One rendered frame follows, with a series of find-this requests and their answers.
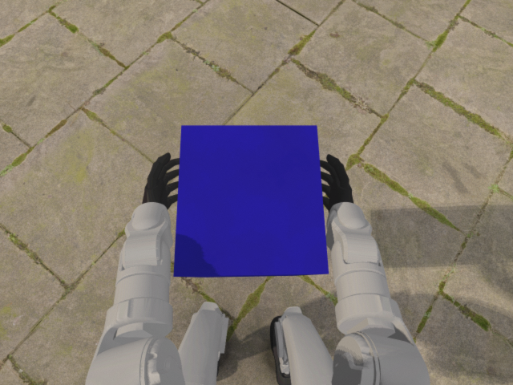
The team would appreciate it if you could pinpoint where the robot right foot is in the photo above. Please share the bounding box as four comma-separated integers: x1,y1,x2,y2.
270,316,291,385

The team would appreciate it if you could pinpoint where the robot right forearm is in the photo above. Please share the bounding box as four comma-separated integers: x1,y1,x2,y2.
326,202,430,378

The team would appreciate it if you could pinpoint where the robot left upper arm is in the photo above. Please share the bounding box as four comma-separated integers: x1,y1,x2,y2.
86,335,185,385

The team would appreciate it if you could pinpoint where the robot right upper arm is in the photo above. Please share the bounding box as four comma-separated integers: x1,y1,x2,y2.
332,331,430,385

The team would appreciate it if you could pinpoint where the robot right shin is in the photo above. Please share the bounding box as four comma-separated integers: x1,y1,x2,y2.
279,306,311,373

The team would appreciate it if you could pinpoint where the robot right hand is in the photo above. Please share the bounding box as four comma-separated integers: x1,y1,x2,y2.
320,154,353,211

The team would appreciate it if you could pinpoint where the robot left forearm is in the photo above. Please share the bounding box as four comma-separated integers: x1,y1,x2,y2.
85,202,173,385

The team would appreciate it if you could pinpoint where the robot left hand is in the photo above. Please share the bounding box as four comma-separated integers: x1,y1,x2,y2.
142,152,180,209

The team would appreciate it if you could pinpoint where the carton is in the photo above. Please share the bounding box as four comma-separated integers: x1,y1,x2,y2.
173,125,329,278

